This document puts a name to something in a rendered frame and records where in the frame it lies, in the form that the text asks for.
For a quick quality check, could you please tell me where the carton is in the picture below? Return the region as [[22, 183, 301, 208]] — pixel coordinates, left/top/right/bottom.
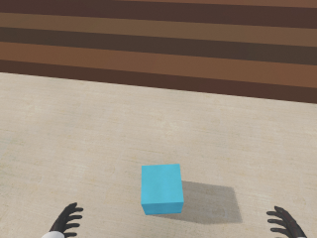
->
[[141, 164, 184, 215]]

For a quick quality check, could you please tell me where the robot left hand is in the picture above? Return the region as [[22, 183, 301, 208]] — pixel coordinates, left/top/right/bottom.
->
[[49, 202, 83, 238]]

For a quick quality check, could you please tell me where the robot right hand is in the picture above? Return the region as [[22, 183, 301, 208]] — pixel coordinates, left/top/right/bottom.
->
[[266, 206, 307, 238]]

